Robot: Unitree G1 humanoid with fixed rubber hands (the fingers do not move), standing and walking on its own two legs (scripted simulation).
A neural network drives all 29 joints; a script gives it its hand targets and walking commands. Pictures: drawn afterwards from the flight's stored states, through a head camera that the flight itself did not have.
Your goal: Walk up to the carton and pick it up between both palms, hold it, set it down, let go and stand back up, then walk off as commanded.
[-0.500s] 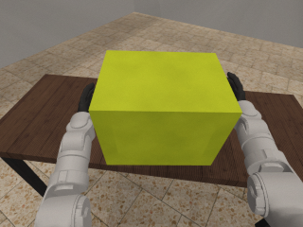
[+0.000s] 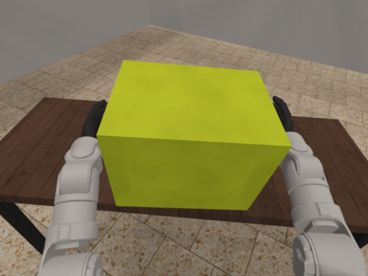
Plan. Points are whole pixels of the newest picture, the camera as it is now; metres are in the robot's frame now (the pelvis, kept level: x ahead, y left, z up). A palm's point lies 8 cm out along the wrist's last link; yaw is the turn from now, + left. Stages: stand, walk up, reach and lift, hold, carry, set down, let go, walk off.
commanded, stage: reach and lift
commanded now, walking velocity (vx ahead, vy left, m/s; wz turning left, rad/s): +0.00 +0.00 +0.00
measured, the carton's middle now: (187, 138) +0.38 +0.00 +0.13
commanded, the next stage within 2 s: hold in 1.04 s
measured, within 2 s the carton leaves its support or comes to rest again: neither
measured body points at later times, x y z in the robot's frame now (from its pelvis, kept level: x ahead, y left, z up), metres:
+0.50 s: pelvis +0.00 -0.01 +0.00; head -0.04 +0.00 +0.45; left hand +0.37 +0.20 +0.18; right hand +0.39 -0.21 +0.18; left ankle +0.03 +0.12 -0.75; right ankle +0.01 -0.13 -0.75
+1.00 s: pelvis +0.00 +0.00 +0.00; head -0.07 +0.01 +0.45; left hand +0.35 +0.19 +0.19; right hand +0.35 -0.22 +0.19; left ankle +0.03 +0.12 -0.75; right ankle +0.01 -0.13 -0.75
